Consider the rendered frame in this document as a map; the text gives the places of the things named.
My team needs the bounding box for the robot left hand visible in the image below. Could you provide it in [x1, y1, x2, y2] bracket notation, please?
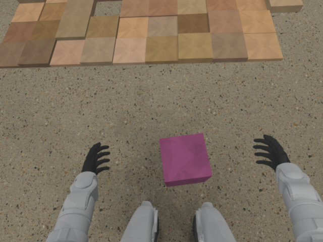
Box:
[81, 142, 110, 175]

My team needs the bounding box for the left robot forearm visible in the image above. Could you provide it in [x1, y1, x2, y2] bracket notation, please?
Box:
[46, 171, 98, 242]

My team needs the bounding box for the right robot shin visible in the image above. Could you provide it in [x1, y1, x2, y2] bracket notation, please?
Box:
[197, 202, 213, 242]

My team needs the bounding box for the right robot forearm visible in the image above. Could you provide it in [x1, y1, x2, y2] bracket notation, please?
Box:
[276, 162, 323, 242]

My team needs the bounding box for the robot right thigh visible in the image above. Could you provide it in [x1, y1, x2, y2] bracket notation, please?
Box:
[196, 207, 236, 242]

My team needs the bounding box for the robot right hand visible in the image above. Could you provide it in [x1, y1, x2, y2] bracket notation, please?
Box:
[253, 135, 291, 172]

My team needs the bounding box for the carton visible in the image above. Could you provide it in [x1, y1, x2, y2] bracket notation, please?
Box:
[159, 133, 212, 187]

